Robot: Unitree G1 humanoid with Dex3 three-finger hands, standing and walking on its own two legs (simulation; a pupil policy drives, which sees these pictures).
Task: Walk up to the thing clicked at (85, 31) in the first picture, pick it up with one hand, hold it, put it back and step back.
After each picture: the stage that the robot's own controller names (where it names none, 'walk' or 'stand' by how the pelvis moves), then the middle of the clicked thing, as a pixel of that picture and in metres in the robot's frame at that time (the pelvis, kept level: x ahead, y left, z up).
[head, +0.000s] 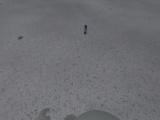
stand; (85, 29) +2.24 +0.19 -0.66
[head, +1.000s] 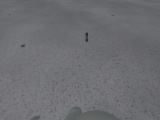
walk; (86, 37) +2.10 +0.28 -0.65
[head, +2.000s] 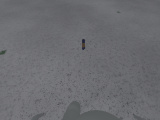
walk; (83, 44) +1.47 +0.26 -0.65
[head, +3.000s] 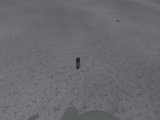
walk; (77, 63) +0.94 +0.22 -0.63
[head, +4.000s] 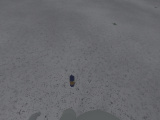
walk; (72, 81) +0.59 +0.20 -0.63
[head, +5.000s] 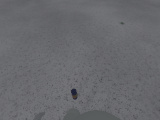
stand; (74, 94) +0.39 +0.19 -0.63
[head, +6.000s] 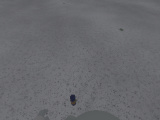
stand; (73, 100) +0.35 +0.17 -0.66
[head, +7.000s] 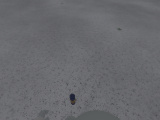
stand; (72, 99) +0.37 +0.18 -0.66
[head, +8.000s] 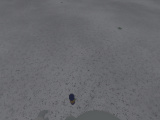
stand; (72, 99) +0.36 +0.19 -0.66
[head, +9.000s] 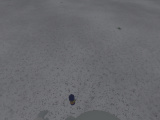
stand; (72, 100) +0.35 +0.19 -0.66
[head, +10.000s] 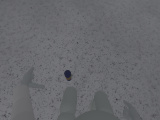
go down; (68, 76) +0.40 +0.19 -0.47
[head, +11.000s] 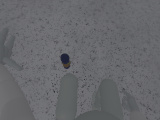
go down; (65, 62) +0.44 +0.22 -0.28
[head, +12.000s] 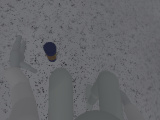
close in; (51, 54) +0.43 +0.25 -0.19
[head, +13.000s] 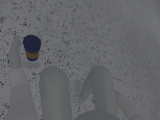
close; (32, 51) +0.42 +0.28 -0.15
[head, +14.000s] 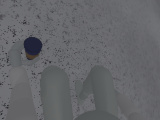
lift; (32, 51) +0.41 +0.28 -0.16
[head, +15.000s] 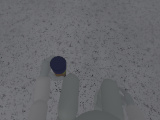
lift; (60, 70) +0.31 +0.21 -0.02
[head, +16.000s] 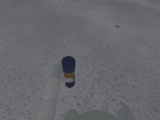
hold; (69, 74) +0.31 +0.14 +0.08
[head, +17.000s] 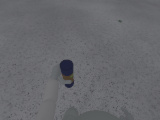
hold; (68, 75) +0.31 +0.15 +0.04
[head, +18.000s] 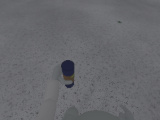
crouch; (68, 76) +0.31 +0.15 +0.03
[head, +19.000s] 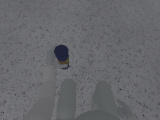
crouch; (63, 59) +0.41 +0.18 -0.05
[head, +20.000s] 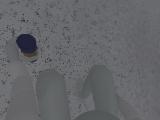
lower; (30, 51) +0.42 +0.27 -0.17
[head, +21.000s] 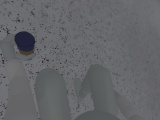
lower; (26, 49) +0.43 +0.28 -0.16
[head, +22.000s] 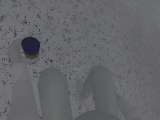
lower; (31, 53) +0.40 +0.27 -0.16
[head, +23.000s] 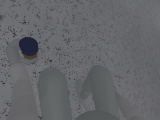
lower; (30, 53) +0.40 +0.28 -0.16
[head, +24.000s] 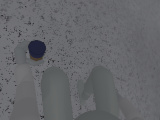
loosen; (36, 55) +0.39 +0.26 -0.15
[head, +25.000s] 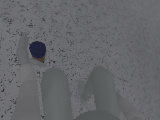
withdraw; (38, 55) +0.40 +0.26 -0.16
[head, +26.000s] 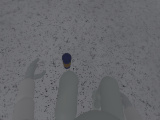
walk; (66, 62) +0.43 +0.21 -0.25
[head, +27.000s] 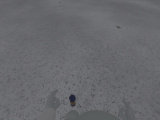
stand; (72, 100) +0.35 +0.16 -0.59
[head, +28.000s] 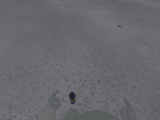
stand; (72, 98) +0.36 +0.17 -0.60
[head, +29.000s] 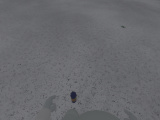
stand; (73, 97) +0.36 +0.17 -0.62
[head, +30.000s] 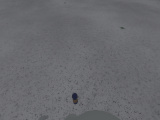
walk; (75, 98) +0.37 +0.16 -0.65
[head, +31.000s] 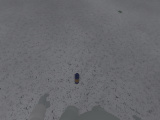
walk; (76, 79) +0.53 +0.14 -0.63
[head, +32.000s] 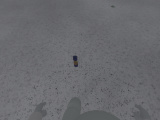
walk; (75, 61) +0.84 +0.26 -0.62
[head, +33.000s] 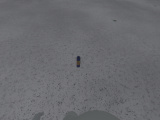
stand; (78, 62) +1.02 +0.21 -0.64
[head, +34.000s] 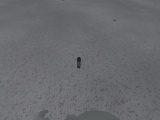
stand; (78, 63) +1.01 +0.20 -0.66
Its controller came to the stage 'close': yes
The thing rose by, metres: 0.69
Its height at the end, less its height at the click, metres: +0.00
